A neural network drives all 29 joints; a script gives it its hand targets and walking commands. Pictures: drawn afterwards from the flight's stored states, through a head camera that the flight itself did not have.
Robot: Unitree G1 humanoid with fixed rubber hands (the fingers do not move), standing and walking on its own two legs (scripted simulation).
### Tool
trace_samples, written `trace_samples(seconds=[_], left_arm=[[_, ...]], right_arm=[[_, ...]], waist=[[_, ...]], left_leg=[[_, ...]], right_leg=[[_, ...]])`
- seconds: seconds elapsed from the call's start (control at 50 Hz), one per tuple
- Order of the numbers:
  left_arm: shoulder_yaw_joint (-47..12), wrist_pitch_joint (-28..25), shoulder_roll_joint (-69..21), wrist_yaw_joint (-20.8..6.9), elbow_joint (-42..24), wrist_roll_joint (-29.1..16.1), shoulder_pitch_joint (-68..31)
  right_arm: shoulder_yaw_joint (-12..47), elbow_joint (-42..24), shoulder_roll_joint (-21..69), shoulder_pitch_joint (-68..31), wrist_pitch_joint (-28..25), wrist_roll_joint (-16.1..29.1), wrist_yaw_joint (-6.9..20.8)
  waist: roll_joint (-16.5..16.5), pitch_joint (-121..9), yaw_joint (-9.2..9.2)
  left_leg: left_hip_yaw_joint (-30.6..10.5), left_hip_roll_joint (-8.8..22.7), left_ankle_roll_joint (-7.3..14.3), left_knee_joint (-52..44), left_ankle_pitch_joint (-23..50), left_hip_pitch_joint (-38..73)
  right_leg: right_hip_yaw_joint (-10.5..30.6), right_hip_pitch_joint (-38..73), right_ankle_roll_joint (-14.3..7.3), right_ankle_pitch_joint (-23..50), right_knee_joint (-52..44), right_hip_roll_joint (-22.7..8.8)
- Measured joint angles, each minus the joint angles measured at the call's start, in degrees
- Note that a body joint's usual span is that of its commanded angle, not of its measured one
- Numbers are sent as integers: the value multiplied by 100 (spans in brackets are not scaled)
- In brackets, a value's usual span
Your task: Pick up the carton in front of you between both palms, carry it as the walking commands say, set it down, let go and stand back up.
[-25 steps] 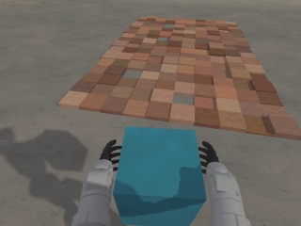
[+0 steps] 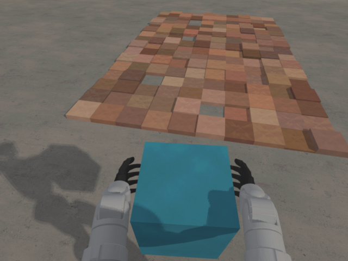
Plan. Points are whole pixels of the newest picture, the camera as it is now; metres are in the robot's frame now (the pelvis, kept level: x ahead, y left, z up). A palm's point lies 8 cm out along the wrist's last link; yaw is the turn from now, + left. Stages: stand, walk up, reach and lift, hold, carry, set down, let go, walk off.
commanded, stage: reach and lift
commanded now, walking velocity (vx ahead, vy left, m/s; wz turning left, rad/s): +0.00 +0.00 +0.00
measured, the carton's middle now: (182, 202) +0.30 +0.00 -0.04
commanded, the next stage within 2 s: hold in 0.36 s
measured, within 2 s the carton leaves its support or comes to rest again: neither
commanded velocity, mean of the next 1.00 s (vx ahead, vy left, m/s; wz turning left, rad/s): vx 0.00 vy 0.00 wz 0.00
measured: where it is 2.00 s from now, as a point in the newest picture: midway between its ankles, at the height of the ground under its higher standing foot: (182, 253)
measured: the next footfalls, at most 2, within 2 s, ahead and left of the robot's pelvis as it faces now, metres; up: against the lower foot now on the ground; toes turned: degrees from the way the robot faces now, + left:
left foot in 1.46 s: +0.16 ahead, +0.10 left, +0.00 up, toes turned +8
right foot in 1.76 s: +0.39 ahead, -0.14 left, +0.00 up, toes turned -14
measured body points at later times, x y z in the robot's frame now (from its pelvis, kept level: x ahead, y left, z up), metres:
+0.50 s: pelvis +0.01 +0.00 +0.00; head -0.03 +0.00 +0.45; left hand +0.30 +0.15 +0.04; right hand +0.31 -0.15 +0.05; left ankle +0.02 +0.13 -0.74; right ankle +0.01 -0.13 -0.74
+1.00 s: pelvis -0.01 +0.00 +0.00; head -0.05 +0.00 +0.45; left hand +0.30 +0.15 +0.04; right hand +0.30 -0.15 +0.05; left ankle +0.02 +0.13 -0.74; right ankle +0.01 -0.13 -0.74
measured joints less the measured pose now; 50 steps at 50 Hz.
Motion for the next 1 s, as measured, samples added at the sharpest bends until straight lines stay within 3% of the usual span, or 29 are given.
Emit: trace_samples(seconds=[0.38, 0.52, 1.0], left_arm=[[-281, 301, 67, 43, -348, -128, 264], [-486, 549, 107, 80, -776, -253, 454], [-177, 650, 15, 14, -480, -90, 51]], right_arm=[[293, -353, -68, 254, 317, 121, -38], [507, -800, -110, 435, 595, 241, -72], [162, -514, -18, 59, 670, 54, 15]], waist=[[10, -25, 0], [15, -59, -47], [7, 89, -41]], left_leg=[[-21, 13, -9, -236, 42, 313], [-40, 16, -12, -393, 121, 498], [-14, -2, 1, -181, 94, 433]], right_leg=[[-14, 312, -15, 33, -225, 0], [-28, 506, -15, 112, -390, -7], [2, 431, 1, 86, -171, -8]])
